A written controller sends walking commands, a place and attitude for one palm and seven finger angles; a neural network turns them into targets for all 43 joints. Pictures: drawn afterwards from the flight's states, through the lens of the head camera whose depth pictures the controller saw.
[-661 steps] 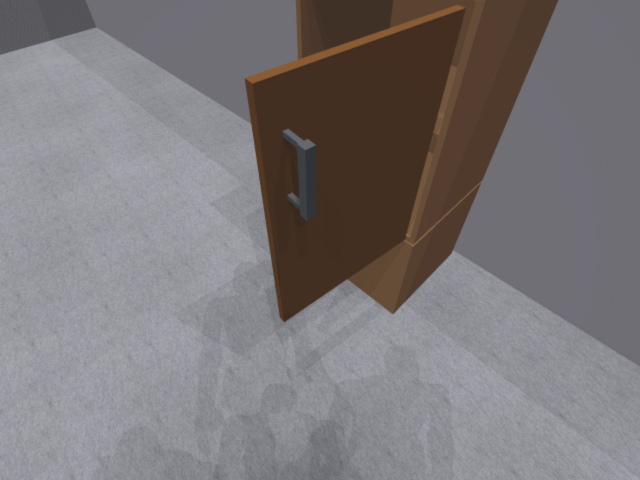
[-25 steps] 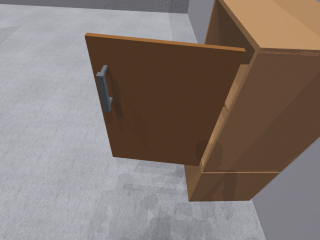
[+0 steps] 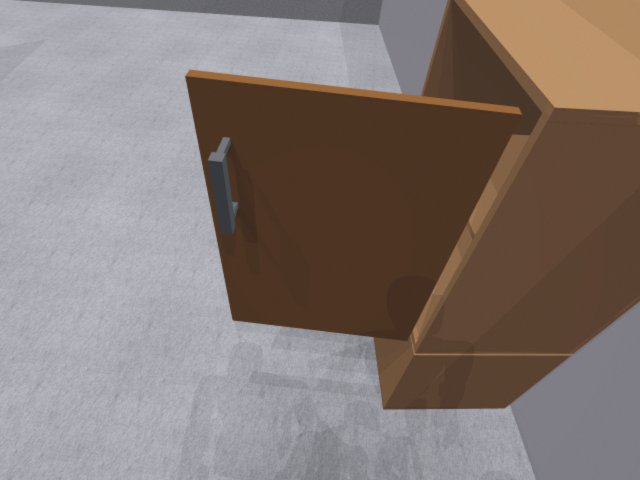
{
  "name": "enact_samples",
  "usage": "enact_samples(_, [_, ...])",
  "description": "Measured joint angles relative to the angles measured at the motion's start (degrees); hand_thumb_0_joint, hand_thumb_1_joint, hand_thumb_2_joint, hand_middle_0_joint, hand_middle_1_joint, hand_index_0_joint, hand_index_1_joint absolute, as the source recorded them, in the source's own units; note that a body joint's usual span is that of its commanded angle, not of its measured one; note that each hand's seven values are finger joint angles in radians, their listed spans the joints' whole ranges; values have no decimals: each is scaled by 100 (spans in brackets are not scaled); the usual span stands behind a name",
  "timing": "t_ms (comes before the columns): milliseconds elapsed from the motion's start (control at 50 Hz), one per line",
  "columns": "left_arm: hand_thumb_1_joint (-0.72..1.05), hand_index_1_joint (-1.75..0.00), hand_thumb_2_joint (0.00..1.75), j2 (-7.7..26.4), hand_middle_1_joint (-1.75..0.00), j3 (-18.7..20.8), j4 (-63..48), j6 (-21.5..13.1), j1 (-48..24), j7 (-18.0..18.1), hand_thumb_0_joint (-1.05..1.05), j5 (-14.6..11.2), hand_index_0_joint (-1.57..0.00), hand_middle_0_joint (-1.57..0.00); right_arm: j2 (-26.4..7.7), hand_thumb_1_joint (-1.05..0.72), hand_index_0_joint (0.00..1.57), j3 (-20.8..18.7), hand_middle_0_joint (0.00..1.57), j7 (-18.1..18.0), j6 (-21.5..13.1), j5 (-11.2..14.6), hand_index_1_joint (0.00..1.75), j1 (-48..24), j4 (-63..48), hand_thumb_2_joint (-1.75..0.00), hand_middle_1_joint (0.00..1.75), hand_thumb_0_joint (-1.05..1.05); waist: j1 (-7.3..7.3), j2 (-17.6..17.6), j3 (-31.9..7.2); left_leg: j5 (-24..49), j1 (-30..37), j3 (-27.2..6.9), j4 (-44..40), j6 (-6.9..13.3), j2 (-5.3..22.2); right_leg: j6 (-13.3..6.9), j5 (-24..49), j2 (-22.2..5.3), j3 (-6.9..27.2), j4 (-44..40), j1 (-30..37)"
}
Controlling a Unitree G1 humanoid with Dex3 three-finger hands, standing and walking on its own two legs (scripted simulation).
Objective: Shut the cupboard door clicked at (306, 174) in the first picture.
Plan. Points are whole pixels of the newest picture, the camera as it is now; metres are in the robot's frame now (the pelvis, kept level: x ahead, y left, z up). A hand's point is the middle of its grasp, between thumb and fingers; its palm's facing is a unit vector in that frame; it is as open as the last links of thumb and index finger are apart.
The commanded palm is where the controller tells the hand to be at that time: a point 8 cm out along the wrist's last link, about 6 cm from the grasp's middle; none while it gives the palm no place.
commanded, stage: come to a stop and stand still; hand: left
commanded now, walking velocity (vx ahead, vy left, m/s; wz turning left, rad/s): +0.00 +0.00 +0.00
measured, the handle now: (226, 187) +0.48 +0.18 +0.09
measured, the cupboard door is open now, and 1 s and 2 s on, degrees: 83 83 83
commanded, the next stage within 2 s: look again from close up in 1.08 s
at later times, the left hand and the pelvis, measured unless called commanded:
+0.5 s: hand out of the picture -0.03 +0.16 -0.18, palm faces +0.05 -0.97 -0.22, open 7.4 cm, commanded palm none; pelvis -0.03 -0.01 -0.01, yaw +1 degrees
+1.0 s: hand out of the picture -0.09 +0.11 -0.18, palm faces +0.04 -0.99 -0.15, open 7.4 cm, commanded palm none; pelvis -0.05 -0.04 +0.00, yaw +0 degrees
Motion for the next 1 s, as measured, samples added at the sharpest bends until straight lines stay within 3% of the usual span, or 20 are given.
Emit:
enact_samples(280, [91,-30,90,-217,-30,37,11,-77,87,79,0,15,-20,-20,209,-90,20,-14,20,-39,-5,12,30,394,92,-89,30,1,-63,26,-17,-58,-39,15,93,-25,25,-21,-40,21,10,93,-45])
enact_samples(340, [91,-30,90,-226,-30,7,-25,-205,-23,124,0,5,-20,-20,181,-90,20,49,20,-44,-108,0,30,515,-200,-89,30,1,-110,59,86,13,-210,-67,305,-115,-24,-277,-135,-32,-56,525,-259])
enact_samples(400, [91,-30,90,-251,-30,18,-125,-218,-17,123,0,-35,-20,-20,122,-90,20,62,20,-60,-94,-26,30,647,-376,-89,30,1,-77,205,9,-36,-281,-190,447,-46,-55,-461,-374,1,-87,651,-262])
enact_samples(460, [91,-30,90,-266,-30,22,-146,-228,94,96,0,-32,-20,-20,84,-90,20,57,20,-34,31,-28,30,562,-445,-89,30,1,-6,291,-92,-216,-389,-116,776,-16,-13,-197,-179,41,18,624,-245])
enact_samples(720, [91,-30,90,-350,-30,36,-325,-90,717,-47,0,83,-20,-20,-99,-91,20,-70,20,94,98,-80,30,614,-726,-89,30,1,6,276,-417,-16,-752,50,758,-179,177,-296,-99,254,198,653,-678])
enact_samples(1000, [91,-30,90,-379,-30,23,-243,-155,660,-80,0,43,-20,-20,124,-90,19,-2,20,67,51,-53,30,862,-362,-89,30,1,-39,87,-314,89,-890,-58,725,-273,287,-348,206,374,121,375,-693])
